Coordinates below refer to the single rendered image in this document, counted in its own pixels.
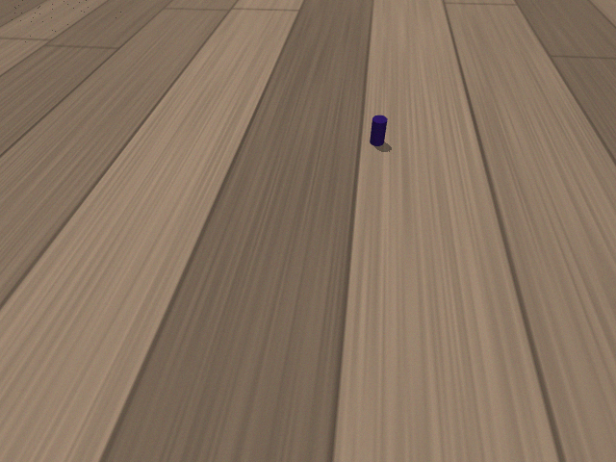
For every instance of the can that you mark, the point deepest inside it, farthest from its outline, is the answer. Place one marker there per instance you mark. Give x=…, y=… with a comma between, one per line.
x=379, y=123

